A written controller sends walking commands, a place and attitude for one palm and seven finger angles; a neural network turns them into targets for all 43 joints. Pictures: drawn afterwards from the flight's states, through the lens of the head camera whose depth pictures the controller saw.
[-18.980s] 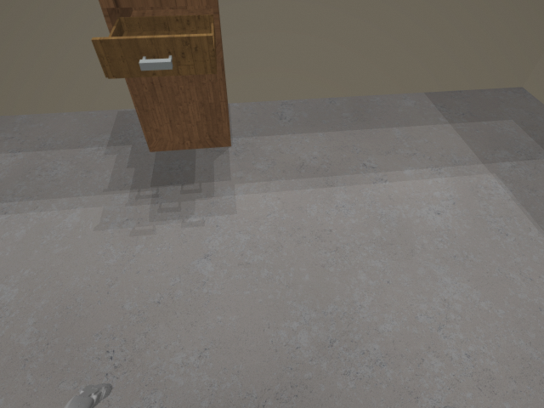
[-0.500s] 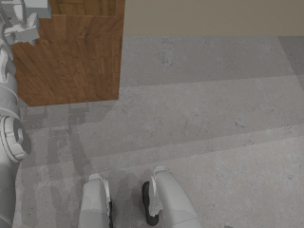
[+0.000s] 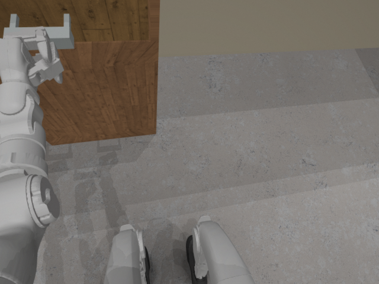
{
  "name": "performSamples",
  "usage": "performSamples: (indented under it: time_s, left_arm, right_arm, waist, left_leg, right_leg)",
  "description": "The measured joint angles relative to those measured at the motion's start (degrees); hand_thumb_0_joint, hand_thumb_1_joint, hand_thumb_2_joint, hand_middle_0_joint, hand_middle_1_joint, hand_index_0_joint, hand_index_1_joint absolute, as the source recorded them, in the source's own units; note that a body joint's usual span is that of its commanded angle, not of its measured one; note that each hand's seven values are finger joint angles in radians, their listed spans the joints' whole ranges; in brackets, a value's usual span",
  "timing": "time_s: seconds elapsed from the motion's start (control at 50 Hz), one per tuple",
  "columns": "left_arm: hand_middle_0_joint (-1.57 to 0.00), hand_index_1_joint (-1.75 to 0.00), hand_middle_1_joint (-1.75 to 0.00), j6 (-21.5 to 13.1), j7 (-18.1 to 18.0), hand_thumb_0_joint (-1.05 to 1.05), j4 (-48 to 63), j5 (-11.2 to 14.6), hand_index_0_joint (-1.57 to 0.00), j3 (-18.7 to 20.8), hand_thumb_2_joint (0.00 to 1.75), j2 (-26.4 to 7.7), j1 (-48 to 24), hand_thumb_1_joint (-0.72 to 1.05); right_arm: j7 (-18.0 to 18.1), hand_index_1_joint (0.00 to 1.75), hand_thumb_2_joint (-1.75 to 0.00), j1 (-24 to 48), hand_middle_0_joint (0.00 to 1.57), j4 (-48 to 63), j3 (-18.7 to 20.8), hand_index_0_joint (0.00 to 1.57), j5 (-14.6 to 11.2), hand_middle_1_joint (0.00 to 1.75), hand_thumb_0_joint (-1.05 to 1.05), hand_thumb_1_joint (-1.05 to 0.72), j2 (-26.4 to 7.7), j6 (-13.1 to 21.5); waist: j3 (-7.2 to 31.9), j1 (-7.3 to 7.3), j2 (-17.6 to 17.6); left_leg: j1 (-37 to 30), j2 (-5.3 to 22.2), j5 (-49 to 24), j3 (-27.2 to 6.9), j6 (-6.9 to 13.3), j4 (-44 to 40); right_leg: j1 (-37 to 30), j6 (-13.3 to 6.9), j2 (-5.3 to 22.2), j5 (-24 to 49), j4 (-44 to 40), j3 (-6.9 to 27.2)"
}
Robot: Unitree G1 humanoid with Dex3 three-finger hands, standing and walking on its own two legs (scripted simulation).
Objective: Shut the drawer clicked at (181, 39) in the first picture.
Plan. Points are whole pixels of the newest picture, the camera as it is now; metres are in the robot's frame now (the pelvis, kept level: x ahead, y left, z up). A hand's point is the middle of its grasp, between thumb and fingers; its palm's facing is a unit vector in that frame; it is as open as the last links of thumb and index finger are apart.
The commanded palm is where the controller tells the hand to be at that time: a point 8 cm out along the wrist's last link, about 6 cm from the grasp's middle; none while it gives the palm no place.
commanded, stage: pull the fist back off the drawer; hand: left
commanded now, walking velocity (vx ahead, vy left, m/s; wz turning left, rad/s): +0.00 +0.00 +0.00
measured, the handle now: (41, 29) +0.62 +0.24 +0.04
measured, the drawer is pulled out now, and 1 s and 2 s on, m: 0.00 0.00 0.00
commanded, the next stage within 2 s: draw the hand back to the body in 0.04 s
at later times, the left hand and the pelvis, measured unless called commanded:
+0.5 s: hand (9, 83) +0.43 +0.22 +0.13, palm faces +0.12 -0.99 -0.03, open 3.3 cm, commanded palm +0.40 +0.26 +0.13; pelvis +0.05 -0.01 +0.07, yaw +3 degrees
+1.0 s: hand out of the picture +0.31 +0.23 +0.23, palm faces +0.33 -0.89 -0.31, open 3.3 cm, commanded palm +0.26 +0.27 +0.24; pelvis +0.06 -0.01 +0.13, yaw +4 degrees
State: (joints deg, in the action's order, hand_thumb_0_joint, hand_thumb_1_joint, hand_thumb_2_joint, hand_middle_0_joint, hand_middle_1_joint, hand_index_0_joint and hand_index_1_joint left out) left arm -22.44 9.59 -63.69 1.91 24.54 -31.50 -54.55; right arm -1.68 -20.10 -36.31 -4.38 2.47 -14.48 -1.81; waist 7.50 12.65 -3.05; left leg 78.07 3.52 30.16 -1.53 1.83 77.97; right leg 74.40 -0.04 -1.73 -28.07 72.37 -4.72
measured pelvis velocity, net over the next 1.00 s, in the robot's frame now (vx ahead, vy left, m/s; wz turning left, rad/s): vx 0.06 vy -0.01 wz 0.06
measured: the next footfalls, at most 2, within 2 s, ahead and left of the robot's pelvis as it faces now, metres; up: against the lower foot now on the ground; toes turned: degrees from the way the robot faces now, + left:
none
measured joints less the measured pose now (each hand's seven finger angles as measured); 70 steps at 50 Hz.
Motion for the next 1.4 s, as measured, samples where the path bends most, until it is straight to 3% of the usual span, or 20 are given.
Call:
performSamples:
  time_s: [0.18,0.26,0.34,0.44,0.54,0.66,0.76,0.84,0.92,1.14,1.4]
  left_arm:
    - [-1.4,-1.6,-1.6,-1.7,1.2,0.06,1.2,0.9,-1.4,-0.3,0.87,1.8,3.4,0.82]
    - [-1.4,-1.6,-1.6,-1.1,1.6,0.05,11.9,3.0,-1.39,0.4,0.88,4.3,11.1,0.84]
    - [-1.4,-1.6,-1.6,2.2,2.3,0.04,24.0,6.3,-1.39,-2.7,0.89,7.6,22.5,0.87]
    - [-1.4,-1.6,-1.6,6.1,1.8,0.03,31.1,9.7,-1.4,-6.6,0.89,10.7,32.5,0.88]
    - [-1.4,-1.6,-1.6,5.2,1.2,0.02,34.4,10.7,-1.4,-9.0,0.89,12.2,37.9,0.89]
    - [-1.4,-1.6,-1.6,6.2,3.9,0.02,40.5,11.9,-1.4,-11.9,0.9,13.3,44.5,0.89]
    - [-1.4,-1.6,-1.6,13.0,-6.0,0.02,49.9,5.5,-1.4,-14.9,0.89,12.8,52.4,0.89]
    - [-1.4,-1.6,-1.6,17.0,-11.5,0.02,56.0,3.6,-1.4,-16.1,0.89,12.7,57.5,0.89]
    - [-1.4,-1.6,-1.6,19.3,-14.2,0.02,61.0,2.8,-1.4,-16.0,0.89,12.5,61.0,0.89]
    - [-1.4,-1.6,-1.6,20.6,-14.9,0.02,75.6,2.7,-1.4,-14.2,0.89,12.9,73.0,0.89]
    - [-1.41,-1.6,-1.6,17.9,-14.9,0.02,92.1,2.6,-1.4,-7.8,0.89,11.0,85.9,0.89]
  right_arm:
    - [0.1,0.3,-0.9,1.6,0.21,0.9,1.0,0.2,-0.4,0.3,0.0,-0.9,-0.1,-1.3]
    - [-0.2,0.3,-0.9,1.9,0.2,2.2,2.2,0.2,-1.2,0.3,0.0,-0.9,0.1,-2.4]
    - [-0.3,0.3,-0.9,1.4,0.2,3.4,2.9,0.2,-3.0,0.3,0.0,-0.9,0.5,-3.1]
    - [0.9,0.3,-0.9,1.3,0.2,4.4,2.5,0.2,-4.6,0.3,0.0,-0.9,0.6,-2.3]
    - [1.8,0.3,-0.9,3.3,0.2,4.9,2.9,0.2,-4.9,0.3,0.0,-0.9,-0.1,-0.6]
    - [2.6,0.3,-0.9,5.9,0.2,6.4,3.3,0.2,-5.4,0.3,0.0,-0.9,-1.0,0.8]
    - [4.9,0.3,-0.9,7.2,0.2,7.8,3.1,0.2,-5.5,0.3,0.0,-0.9,0.3,-0.7]
    - [6.4,0.3,-0.9,7.7,0.2,7.8,2.2,0.2,-5.3,0.3,0.0,-0.9,0.9,-0.9]
    - [7.1,0.3,-0.9,8.1,0.2,6.5,1.3,0.2,-5.1,0.3,0.01,-0.9,1.3,-0.2]
    - [6.5,0.3,-0.9,9.1,0.2,3.9,1.0,0.2,-3.8,0.3,0.01,-0.9,1.3,3.1]
    - [5.6,0.3,-0.9,8.5,0.2,2.6,2.7,0.2,-2.9,0.3,0.01,-0.9,1.0,6.6]
  waist:
    - [0.3,-1.4,0.2]
    - [0.4,-2.53,0.2]
    - [0.5,-4.99,0.1]
    - [1.3,-7.51,0.4]
    - [1.4,-8.76,0.9]
    - [0.5,-9.71,0.5]
    - [-1.0,-10.87,0.7]
    - [-2.4,-12.02,0.1]
    - [-3.6,-13.25,-0.1]
    - [-6.3,-14.99,-0.8]
    - [-6.9,-16.68,-2.2]
  left_leg:
    - [-3.4,0.0,1.3,0.4,-0.3,-1.4]
    - [-6.4,0.3,1.5,1.1,-0.5,-3.5]
    - [-13.9,0.2,0.6,1.9,-0.6,-9.2]
    - [-23.7,-0.5,-1.5,1.5,-0.8,-16.7]
    - [-30.3,-1.1,-2.3,0.7,-1.1,-20.1]
    - [-36.6,-1.4,-3.1,0.8,-1.0,-23.1]
    - [-44.7,-2.0,-5.4,2.5,-0.9,-29.6]
    - [-51.0,-2.5,-7.4,2.9,-0.8,-34.9]
    - [-56.6,-2.8,-9.2,2.9,-0.9,-39.5]
    - [-67.8,-2.9,-12.6,2.8,-1.2,-48.9]
    - [-72.2,-2.3,-13.8,2.6,-1.7,-52.0]
  right_leg:
    - [-3.0,-0.2,-0.1,-1.5,-0.9,0.4]
    - [-5.6,-0.2,-0.3,-1.5,-2.7,1.1]
    - [-12.7,-0.1,-0.4,-0.5,-8.1,1.9]
    - [-22.8,-0.3,0.0,1.1,-15.5,1.5]
    - [-29.9,-0.5,0.4,1.6,-19.1,0.6]
    - [-36.1,-0.4,0.7,2.4,-22.1,0.8]
    - [-43.1,-0.2,1.2,4.2,-26.9,2.4]
    - [-49.0,-0.2,1.5,6.0,-31.6,2.7]
    - [-54.6,-0.2,1.7,7.5,-35.9,2.7]
    - [-65.8,-0.4,1.6,10.8,-45.2,2.6]
    - [-70.6,-0.8,0.9,12.5,-49.3,2.4]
